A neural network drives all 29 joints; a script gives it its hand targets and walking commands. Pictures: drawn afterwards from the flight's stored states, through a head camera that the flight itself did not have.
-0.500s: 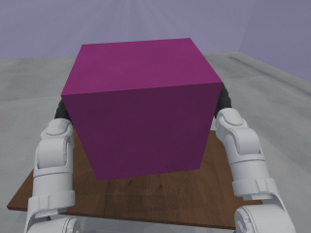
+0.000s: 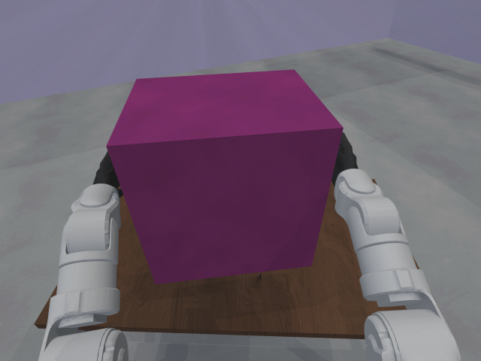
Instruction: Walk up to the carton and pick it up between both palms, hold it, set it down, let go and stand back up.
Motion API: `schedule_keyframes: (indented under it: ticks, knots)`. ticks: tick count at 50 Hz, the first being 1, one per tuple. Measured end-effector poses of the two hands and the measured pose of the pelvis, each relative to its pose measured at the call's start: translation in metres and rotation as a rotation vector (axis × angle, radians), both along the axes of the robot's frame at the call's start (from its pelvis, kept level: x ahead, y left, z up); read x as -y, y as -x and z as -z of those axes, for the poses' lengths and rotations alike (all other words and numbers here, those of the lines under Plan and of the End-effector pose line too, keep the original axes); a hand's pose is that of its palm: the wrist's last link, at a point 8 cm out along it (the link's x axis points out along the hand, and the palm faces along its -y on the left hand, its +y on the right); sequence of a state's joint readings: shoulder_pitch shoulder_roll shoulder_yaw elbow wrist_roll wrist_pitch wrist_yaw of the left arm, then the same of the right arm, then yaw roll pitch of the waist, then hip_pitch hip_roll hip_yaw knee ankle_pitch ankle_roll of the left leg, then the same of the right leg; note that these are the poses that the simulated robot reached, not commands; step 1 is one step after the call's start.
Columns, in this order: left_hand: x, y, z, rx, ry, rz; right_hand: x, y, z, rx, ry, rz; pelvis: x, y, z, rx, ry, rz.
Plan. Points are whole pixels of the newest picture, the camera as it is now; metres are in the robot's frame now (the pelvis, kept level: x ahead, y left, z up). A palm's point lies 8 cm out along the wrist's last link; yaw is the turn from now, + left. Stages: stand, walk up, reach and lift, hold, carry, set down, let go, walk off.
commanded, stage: hold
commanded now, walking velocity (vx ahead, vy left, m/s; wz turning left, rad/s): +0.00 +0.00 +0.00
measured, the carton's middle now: (226, 174) +0.42 +0.01 +0.15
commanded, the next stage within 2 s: none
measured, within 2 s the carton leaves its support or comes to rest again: neither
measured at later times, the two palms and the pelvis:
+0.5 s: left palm (94, 175) +0.34 +0.20 +0.22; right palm (349, 146) +0.36 -0.18 +0.24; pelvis -0.01 +0.01 +0.00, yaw +0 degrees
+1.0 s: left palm (79, 198) +0.33 +0.23 +0.19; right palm (329, 151) +0.34 -0.14 +0.24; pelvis -0.01 +0.01 +0.00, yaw +0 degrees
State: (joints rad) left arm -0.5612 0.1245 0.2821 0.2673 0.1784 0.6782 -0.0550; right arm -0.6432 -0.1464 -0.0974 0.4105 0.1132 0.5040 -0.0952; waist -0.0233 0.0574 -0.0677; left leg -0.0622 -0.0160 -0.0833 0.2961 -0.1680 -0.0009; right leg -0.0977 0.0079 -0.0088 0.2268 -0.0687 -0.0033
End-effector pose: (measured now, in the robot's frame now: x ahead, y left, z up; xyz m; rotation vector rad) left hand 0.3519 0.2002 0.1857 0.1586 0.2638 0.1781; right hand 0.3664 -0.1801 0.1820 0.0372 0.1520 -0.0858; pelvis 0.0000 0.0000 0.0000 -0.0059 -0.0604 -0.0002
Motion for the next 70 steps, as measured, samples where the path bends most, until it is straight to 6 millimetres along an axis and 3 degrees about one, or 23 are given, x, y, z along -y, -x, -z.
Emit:
schedule_keyframes:
  ticks: [4,10,18,22,26,31,35,42,49,56,63,70]
  knots:
    - [-0.013,0.01,0.007,0.044,0.038,-0.025,-0.015,0.009,-0.014,0.045,0.046,0.002,-0.001,-0.001,0.0,-0.001,0.002,0.0]
    - [-0.029,0.022,0.0,0.111,0.117,-0.032,-0.034,0.021,-0.047,0.11,0.105,0.001,-0.006,0.003,0.0,0.004,0.003,-0.003]
    - [-0.027,0.027,-0.024,0.129,0.138,-0.021,-0.03,0.019,-0.07,0.117,0.035,-0.005,-0.009,0.012,0.001,0.019,0.003,-0.005]
    - [-0.015,0.02,-0.035,0.109,0.088,-0.003,-0.016,0.01,-0.066,0.098,-0.024,0.002,-0.008,0.011,0.001,0.018,0.001,-0.005]
    - [0.0,0.009,-0.038,0.075,0.039,0.029,0.002,0.004,-0.048,0.069,-0.072,0.013,-0.007,0.01,0.001,0.016,0.001,-0.005]
    - [0.01,0.001,-0.027,0.026,0.001,0.042,0.013,-0.004,-0.017,0.021,-0.106,0.016,-0.003,0.007,0.0,0.012,0.001,-0.003]
    - [0.007,-0.001,-0.01,-0.001,-0.003,0.024,0.009,-0.004,-0.002,-0.004,-0.048,0.006,0.0,0.002,0.0,0.005,0.0,-0.002]
    - [-0.016,0.012,0.008,0.05,0.044,-0.034,-0.019,0.01,-0.018,0.056,0.056,0.005,-0.001,0.0,0.0,0.002,0.002,-0.002]
    - [-0.032,0.025,-0.004,0.117,0.128,-0.039,-0.038,0.023,-0.056,0.122,0.111,0.007,-0.008,0.005,0.0,0.013,0.003,-0.005]
    - [-0.027,0.027,-0.027,0.132,0.129,-0.02,-0.03,0.018,-0.071,0.121,0.024,0.003,-0.009,0.012,0.001,0.023,0.003,-0.007]
    - [-0.002,0.012,-0.04,0.082,0.044,0.034,0.0,0.005,-0.052,0.077,-0.062,0.021,-0.007,0.011,0.001,0.022,0.001,-0.006]
    - [0.011,0.0,-0.022,0.015,-0.001,0.046,0.014,-0.005,-0.011,0.011,-0.091,0.021,-0.002,0.006,0.0,0.013,0.001,-0.004]
